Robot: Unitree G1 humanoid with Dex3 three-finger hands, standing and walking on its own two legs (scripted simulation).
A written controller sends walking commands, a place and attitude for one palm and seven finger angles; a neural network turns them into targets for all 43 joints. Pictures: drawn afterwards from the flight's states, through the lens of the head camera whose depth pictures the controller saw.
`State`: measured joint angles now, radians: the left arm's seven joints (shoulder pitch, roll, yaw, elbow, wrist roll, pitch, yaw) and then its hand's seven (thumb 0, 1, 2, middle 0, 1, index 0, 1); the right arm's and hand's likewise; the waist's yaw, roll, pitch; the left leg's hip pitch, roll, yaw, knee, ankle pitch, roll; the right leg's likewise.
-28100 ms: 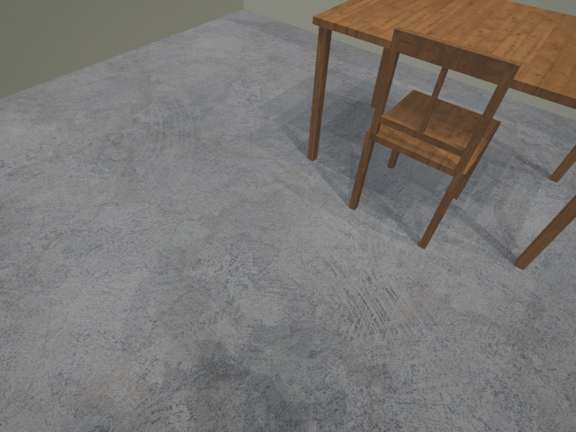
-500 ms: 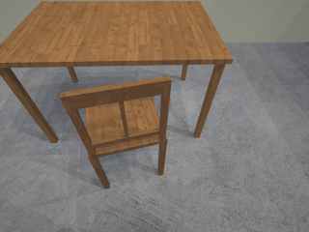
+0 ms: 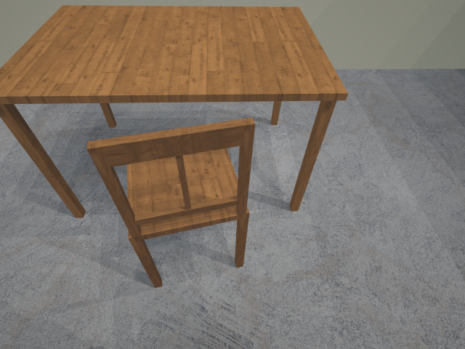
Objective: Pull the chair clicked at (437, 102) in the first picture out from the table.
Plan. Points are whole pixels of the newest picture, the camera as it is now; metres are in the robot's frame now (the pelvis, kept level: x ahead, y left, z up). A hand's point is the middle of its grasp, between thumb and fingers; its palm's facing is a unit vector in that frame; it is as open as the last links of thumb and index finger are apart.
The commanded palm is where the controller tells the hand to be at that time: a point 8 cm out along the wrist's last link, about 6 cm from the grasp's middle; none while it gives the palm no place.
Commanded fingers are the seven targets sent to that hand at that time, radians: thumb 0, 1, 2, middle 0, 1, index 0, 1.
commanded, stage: take the last steps up to it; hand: left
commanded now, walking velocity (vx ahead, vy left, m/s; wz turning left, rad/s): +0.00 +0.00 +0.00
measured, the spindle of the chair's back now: (183, 183) +0.54 +0.16 -0.13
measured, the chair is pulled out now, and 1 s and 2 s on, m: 0.16 0.16 0.16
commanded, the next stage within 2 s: come to a stop and stand still in 0.68 s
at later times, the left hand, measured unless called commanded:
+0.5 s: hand out of the picture +0.00 +0.17 -0.19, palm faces +0.07 -0.98 -0.17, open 7.4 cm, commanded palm none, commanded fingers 0.00 0.90 0.90 -0.20 -0.30 -0.20 -0.30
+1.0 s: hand out of the picture +0.05 +0.15 -0.19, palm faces +0.08 -0.98 -0.18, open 7.4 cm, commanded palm none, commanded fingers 0.00 0.90 0.90 -0.20 -0.30 -0.20 -0.30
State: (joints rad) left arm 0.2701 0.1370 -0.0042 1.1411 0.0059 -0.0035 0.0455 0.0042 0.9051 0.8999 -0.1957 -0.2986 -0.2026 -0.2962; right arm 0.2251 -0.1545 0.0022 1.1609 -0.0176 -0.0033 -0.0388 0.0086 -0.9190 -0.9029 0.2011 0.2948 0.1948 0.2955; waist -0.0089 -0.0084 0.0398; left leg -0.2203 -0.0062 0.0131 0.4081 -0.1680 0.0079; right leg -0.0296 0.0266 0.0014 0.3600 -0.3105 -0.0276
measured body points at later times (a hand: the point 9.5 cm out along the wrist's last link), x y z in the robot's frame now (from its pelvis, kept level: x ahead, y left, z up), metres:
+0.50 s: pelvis +0.03 +0.00 -0.01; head +0.04 +0.01 +0.44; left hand +0.00 +0.22 -0.18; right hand +0.01 -0.22 -0.17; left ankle +0.03 +0.11 -0.74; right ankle -0.07 -0.10 -0.74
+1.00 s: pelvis +0.11 +0.00 -0.02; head +0.15 -0.01 +0.43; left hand +0.05 +0.20 -0.18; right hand +0.19 -0.24 -0.17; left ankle +0.15 +0.12 -0.74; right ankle +0.01 -0.09 -0.71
